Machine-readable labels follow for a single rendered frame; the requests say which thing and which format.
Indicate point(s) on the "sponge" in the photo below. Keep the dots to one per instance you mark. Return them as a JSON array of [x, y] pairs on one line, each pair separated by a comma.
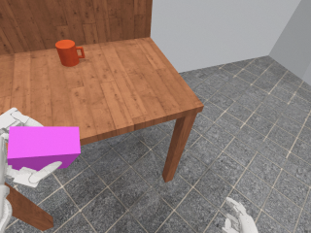
[[36, 147]]

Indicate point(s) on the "table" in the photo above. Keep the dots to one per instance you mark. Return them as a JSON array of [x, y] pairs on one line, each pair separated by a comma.
[[124, 83]]

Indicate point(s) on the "left robot hand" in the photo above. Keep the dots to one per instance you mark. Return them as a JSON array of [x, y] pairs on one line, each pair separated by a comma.
[[25, 176]]

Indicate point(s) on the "robot left forearm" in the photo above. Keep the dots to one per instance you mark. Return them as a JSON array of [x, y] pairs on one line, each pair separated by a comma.
[[6, 209]]

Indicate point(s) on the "right robot hand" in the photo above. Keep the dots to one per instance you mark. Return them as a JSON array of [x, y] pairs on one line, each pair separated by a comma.
[[244, 223]]

